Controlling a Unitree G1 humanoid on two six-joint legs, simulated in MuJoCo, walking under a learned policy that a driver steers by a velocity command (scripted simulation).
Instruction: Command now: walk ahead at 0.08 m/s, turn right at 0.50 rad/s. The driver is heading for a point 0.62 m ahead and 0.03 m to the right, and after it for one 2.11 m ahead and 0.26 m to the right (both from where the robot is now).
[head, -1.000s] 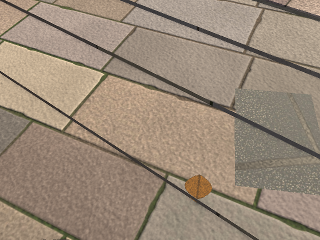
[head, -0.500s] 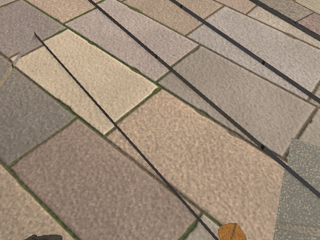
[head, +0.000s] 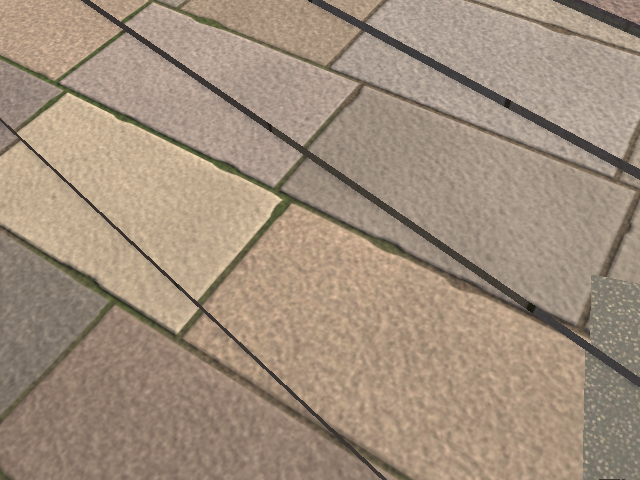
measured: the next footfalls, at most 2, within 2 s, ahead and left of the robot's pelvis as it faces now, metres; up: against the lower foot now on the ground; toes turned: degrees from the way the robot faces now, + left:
left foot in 0.14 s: +0.15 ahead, +0.15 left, +0.00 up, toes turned -12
right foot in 0.56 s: +0.05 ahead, -0.10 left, +0.00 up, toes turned -19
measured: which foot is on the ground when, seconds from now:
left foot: up 0.00-0.12, down 0.14-0.56, up 0.58-1.00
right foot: down 0.00-0.14, up 0.16-0.54, down 0.56-1.00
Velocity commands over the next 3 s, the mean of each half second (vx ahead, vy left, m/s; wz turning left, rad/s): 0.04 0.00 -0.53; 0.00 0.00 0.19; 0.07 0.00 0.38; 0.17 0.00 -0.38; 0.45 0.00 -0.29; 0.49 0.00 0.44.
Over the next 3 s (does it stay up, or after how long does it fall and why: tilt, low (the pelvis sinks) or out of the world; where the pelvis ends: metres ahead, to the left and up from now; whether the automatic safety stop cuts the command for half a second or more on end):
stays up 0.68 -0.07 0.03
